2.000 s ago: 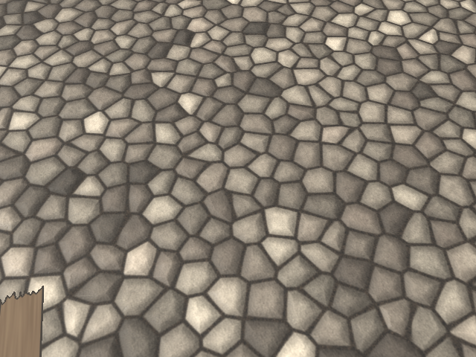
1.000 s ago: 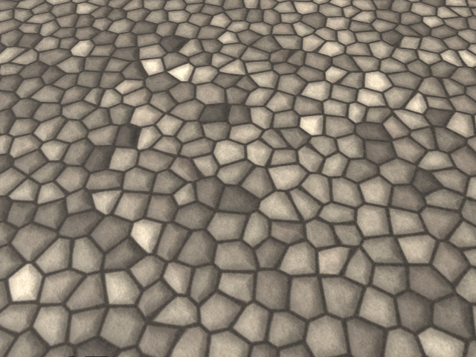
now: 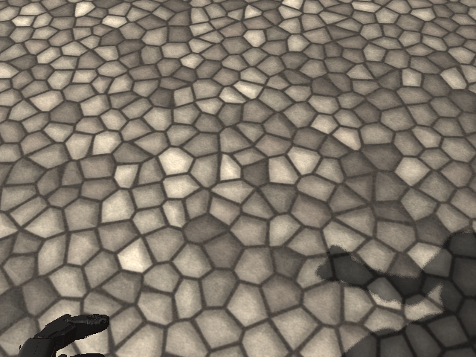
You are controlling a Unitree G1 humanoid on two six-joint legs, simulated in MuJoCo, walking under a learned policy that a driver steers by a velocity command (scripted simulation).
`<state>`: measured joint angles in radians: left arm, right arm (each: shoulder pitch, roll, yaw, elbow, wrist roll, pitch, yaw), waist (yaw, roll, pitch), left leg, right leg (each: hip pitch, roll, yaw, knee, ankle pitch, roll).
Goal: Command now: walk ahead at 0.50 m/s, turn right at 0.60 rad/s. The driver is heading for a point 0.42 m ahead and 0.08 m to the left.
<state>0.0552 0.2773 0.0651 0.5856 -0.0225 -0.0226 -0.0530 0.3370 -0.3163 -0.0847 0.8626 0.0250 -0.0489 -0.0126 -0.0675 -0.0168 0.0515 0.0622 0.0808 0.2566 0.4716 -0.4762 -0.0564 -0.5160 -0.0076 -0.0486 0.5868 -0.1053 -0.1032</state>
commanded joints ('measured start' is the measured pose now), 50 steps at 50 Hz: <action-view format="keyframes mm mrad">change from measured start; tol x32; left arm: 1 347 349 115 23 -11 0 30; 50 162 79 -2 223 34 -9 85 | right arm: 1 41 -14 21 -151 -49 -33 3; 20 -366 -36 34 -224 -17 -55 59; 28 68 -116 4 -140 -37 -39 49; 50 -180 -20 46 -40 -45 32 7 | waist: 1 109 -256 -317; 20 160 -19 30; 27 45 291 -484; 50 53 -51 -70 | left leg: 1 -739 -73 -114 815 -84 31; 22 -669 -42 -245 41 526 97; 25 -340 -95 -210 -38 662 157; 27 308 363 -736 79 1355 456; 42 -511 44 -389 -202 -29 160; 50 -307 -51 -282 -35 300 93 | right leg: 1 910 -267 665 -129 -179 -284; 10 315 -168 310 -386 243 -194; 18 416 -168 152 -431 110 -108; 25 534 -115 111 21 706 3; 27 21 94 95 663 -508 136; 28 -13 78 225 743 -596 140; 50 253 -74 137 -157 -53 99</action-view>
